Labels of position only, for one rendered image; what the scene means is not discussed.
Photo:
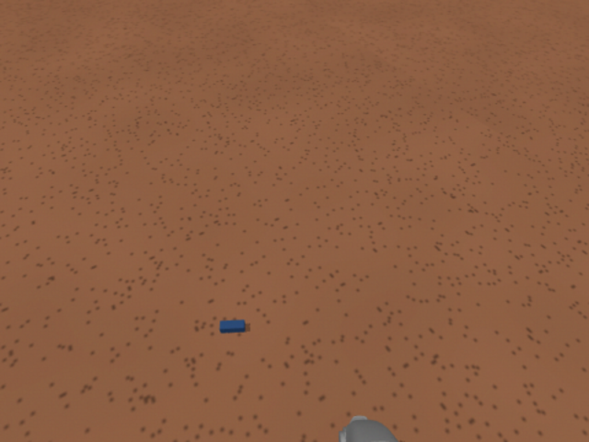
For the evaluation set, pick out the small box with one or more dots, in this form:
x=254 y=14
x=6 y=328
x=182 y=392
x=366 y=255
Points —
x=227 y=326

